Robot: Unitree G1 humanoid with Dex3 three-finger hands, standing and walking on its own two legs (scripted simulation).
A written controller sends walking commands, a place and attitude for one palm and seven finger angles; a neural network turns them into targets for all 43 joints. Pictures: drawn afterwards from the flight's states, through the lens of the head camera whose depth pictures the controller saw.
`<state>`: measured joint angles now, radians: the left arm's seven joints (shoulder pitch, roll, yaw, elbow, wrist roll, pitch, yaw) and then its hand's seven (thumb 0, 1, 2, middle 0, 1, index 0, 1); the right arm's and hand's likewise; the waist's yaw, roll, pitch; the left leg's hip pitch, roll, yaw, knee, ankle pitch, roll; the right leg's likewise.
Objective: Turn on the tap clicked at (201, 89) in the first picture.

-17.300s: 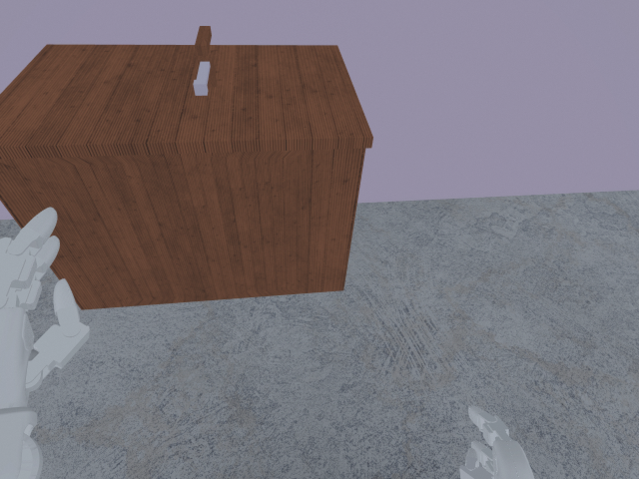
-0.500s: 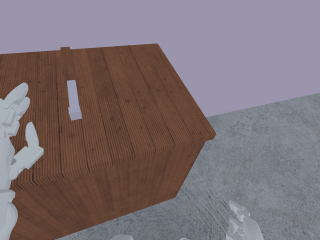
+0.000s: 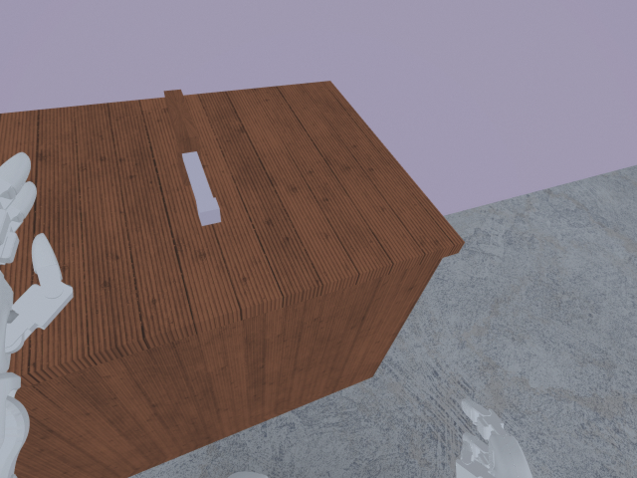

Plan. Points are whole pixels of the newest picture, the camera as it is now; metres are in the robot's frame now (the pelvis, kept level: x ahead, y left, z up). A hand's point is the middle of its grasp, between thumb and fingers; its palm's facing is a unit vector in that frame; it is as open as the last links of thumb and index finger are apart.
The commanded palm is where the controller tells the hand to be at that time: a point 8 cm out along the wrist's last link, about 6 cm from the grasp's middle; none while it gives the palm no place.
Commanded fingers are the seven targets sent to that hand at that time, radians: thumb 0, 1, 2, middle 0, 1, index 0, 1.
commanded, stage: come to a stop and stand still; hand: left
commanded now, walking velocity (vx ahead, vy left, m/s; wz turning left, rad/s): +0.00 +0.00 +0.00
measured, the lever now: (208, 211) +0.44 +0.21 +0.06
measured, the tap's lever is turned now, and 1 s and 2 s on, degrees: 0 0 0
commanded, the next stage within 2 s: look again from close up in 0.36 s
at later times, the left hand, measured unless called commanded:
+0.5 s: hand (25, 314) +0.20 +0.28 +0.16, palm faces +0.42 -0.85 -0.32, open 7.4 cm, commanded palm +0.14 +0.32 +0.19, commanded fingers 0.00 0.90 0.90 -0.20 -0.30 -0.20 -0.30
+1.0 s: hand out of the picture +0.18 +0.32 +0.17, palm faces +0.46 -0.81 -0.36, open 7.4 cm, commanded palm +0.13 +0.35 +0.19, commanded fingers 0.00 0.90 0.90 -0.20 -0.30 -0.20 -0.30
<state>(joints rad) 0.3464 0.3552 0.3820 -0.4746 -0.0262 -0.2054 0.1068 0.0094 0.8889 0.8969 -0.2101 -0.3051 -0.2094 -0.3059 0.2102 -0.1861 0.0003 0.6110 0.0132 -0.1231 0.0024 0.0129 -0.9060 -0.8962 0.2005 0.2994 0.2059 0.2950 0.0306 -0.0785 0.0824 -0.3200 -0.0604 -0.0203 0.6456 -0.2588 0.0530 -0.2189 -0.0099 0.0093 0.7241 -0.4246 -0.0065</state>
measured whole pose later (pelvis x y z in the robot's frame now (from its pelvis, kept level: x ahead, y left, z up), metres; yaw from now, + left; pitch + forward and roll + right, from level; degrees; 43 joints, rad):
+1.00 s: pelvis -0.02 +0.06 +0.01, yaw +3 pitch -2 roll -1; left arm 0.42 0.35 0.35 -0.47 -0.05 -0.14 0.11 0.01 0.89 0.90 -0.21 -0.30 -0.21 -0.31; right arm 0.22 -0.16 0.02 0.60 0.01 -0.08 -0.01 0.01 -0.91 -0.90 0.20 0.30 0.21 0.30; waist 0.04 -0.01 0.08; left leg -0.22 0.02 -0.04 0.55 -0.30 0.00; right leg -0.18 -0.03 -0.11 0.48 -0.27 0.00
